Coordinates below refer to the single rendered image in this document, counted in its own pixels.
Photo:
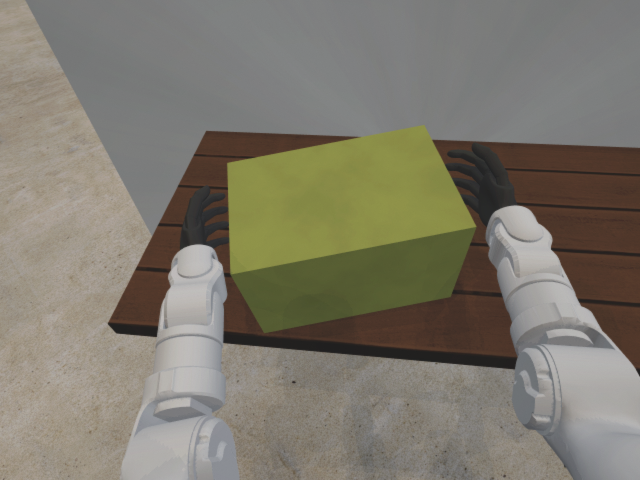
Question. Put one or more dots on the table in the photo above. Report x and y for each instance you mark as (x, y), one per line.
(587, 197)

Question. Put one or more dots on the carton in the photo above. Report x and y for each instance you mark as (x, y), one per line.
(345, 228)

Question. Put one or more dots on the left robot upper arm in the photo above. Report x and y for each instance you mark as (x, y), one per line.
(199, 448)

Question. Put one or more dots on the robot right hand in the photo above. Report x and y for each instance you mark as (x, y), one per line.
(492, 187)

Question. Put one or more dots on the right robot upper arm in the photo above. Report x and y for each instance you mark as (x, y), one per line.
(585, 402)

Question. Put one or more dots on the left robot forearm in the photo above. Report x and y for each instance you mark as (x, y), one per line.
(187, 381)

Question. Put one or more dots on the robot left hand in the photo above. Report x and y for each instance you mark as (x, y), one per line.
(193, 230)

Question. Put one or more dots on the right robot forearm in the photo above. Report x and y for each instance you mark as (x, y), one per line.
(537, 293)

